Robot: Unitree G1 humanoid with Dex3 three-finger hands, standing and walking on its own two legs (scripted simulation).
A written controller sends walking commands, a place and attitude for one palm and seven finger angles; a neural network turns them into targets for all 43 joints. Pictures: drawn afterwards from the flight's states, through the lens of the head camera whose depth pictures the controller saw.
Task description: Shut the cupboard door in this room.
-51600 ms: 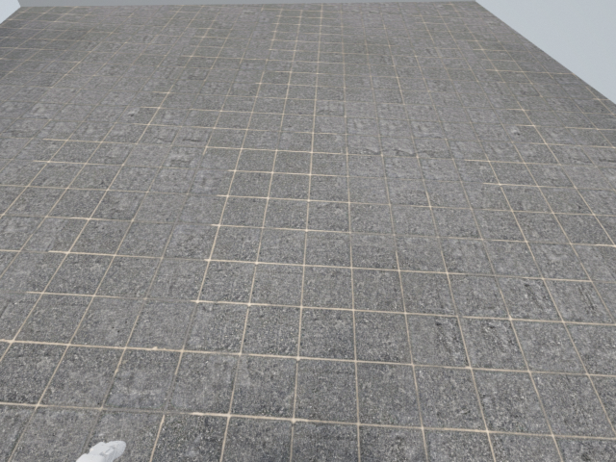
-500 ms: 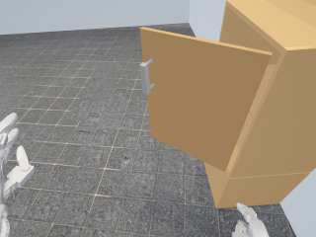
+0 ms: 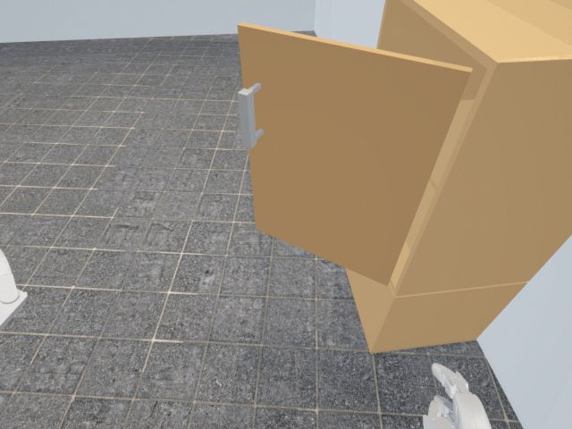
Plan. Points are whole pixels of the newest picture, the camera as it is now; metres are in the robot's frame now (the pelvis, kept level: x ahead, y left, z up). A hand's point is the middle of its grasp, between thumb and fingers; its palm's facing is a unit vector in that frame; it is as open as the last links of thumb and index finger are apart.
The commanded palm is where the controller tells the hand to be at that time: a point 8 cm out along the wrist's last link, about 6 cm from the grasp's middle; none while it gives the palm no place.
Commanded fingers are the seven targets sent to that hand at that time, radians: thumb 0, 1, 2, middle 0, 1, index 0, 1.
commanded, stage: step back with the hand held close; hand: left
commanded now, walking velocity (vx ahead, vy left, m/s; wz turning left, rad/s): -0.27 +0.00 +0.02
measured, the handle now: (253, 115) +0.71 +0.12 +0.09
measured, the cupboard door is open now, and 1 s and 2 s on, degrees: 54 54 54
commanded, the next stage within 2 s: stop stepping back and stand still in 0.74 s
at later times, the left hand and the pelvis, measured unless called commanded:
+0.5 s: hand (23, 357) +0.15 +0.25 +0.17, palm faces +0.45 -0.79 -0.42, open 7.4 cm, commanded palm +0.06 +0.28 +0.19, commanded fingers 0.00 0.90 0.90 -0.20 -0.30 -0.20 -0.30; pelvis -0.09 -0.02 +0.01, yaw -2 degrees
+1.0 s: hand out of the picture -0.05 +0.25 +0.16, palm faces +0.44 -0.80 -0.41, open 7.5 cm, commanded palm -0.11 +0.29 +0.19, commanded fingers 0.00 0.90 0.90 -0.20 -0.30 -0.20 -0.30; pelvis -0.24 -0.01 +0.01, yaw +2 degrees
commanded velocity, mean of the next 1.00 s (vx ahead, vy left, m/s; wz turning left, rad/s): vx -0.23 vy -0.02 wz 0.01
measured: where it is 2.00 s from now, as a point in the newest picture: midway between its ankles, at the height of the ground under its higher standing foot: outside the picture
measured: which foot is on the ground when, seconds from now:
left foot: down 0.00-0.58, up 0.60-0.78, down 0.80-1.00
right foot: down 0.00-0.84, up 0.86-1.00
